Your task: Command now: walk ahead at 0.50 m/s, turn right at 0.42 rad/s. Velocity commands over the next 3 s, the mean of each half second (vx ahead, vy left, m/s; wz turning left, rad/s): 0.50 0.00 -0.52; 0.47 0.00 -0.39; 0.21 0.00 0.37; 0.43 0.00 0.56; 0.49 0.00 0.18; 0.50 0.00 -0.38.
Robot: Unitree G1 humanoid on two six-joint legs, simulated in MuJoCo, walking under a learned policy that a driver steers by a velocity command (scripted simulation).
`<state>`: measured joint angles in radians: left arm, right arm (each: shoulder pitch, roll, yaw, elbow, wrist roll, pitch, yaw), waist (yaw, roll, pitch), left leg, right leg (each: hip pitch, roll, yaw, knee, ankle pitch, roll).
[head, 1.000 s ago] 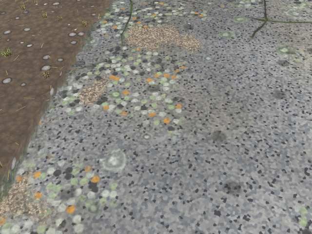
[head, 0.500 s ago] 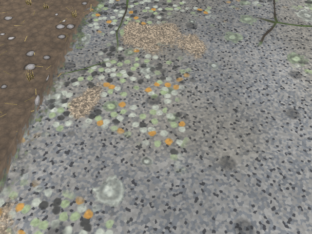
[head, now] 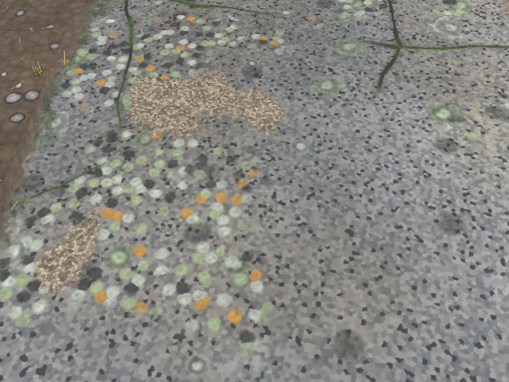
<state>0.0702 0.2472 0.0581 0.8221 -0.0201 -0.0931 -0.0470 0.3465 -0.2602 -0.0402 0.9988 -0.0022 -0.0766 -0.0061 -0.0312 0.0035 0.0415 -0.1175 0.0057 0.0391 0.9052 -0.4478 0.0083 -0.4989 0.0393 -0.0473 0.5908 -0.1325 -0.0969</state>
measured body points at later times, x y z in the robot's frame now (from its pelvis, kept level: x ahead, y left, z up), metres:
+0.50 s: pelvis +0.29 +0.02 +0.01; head +0.32 +0.02 +0.46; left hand +0.39 +0.29 -0.12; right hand +0.43 -0.27 -0.07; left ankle +0.41 +0.11 -0.72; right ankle +0.12 -0.07 -0.67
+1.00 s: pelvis +0.51 -0.10 +0.00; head +0.55 -0.13 +0.45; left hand +0.83 -0.02 -0.07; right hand +0.37 -0.35 -0.13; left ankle +0.42 +0.11 -0.67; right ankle +0.56 -0.24 -0.72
